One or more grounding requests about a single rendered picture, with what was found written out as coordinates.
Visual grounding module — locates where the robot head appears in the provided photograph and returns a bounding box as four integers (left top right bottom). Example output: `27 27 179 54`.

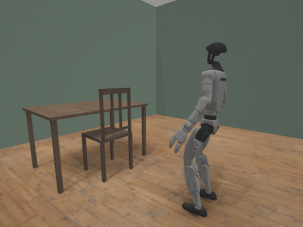
205 42 227 72

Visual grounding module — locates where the table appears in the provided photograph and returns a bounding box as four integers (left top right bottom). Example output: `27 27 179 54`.
23 99 149 194

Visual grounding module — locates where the robot left forearm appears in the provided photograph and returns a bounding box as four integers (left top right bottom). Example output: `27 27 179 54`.
182 96 208 132

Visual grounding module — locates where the chair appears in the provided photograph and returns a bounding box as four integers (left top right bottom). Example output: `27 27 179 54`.
81 87 134 183

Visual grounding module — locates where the right robot thigh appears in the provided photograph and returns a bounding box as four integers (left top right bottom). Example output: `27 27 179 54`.
195 126 219 166

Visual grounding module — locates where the robot left hand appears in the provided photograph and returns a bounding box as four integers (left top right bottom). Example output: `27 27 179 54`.
169 129 188 153

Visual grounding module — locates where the robot right upper arm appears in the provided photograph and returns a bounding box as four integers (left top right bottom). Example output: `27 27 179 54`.
222 84 227 103

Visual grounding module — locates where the robot left upper arm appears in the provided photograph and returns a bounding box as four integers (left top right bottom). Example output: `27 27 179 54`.
201 70 215 108

